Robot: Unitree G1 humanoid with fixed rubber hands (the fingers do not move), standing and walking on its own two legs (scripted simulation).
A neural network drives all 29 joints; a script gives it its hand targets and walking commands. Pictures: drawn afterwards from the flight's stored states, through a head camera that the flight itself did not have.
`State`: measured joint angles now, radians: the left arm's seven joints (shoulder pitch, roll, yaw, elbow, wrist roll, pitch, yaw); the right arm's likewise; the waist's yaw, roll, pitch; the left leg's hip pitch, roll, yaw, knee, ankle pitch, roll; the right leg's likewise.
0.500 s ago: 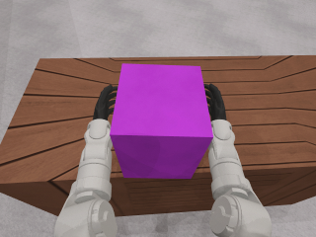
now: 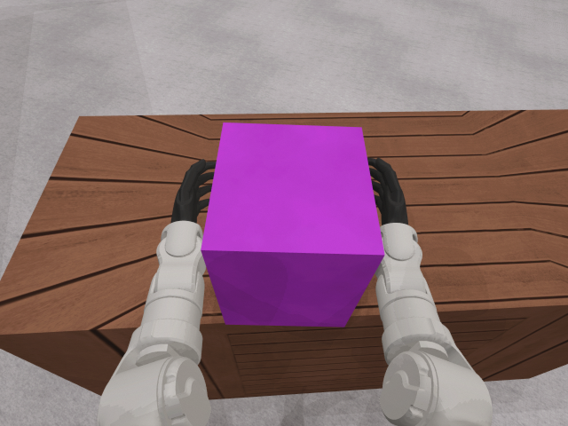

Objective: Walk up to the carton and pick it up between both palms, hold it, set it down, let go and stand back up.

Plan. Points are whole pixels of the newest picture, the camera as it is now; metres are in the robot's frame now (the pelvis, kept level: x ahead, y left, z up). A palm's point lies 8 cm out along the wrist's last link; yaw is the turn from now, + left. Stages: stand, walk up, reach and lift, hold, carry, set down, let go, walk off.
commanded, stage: reach and lift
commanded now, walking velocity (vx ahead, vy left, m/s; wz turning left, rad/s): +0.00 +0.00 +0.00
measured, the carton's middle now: (288, 232) +0.40 -0.03 +0.02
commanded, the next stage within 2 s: none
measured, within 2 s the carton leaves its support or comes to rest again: leaves its support in 0.08 s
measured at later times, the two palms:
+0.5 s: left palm (187, 231) +0.38 +0.12 +0.07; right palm (399, 228) +0.36 -0.17 +0.09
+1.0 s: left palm (167, 220) +0.36 +0.13 +0.12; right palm (404, 222) +0.34 -0.16 +0.13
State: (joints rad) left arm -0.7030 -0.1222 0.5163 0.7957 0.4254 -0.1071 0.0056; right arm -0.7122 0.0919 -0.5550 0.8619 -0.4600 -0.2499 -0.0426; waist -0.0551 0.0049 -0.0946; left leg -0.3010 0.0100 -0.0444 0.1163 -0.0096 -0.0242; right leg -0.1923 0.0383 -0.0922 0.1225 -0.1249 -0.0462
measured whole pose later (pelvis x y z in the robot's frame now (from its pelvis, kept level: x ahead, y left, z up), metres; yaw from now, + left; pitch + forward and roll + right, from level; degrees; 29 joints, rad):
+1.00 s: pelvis -0.03 +0.00 +0.00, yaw +0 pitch +0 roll +0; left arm -0.63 -0.05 0.25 0.62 0.23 0.16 0.09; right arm -0.64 0.01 -0.22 0.83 -0.05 -0.10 -0.14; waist -0.05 -0.07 -0.05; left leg -0.15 0.01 -0.04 0.19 -0.04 -0.02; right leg -0.04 0.04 -0.09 0.19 -0.15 -0.05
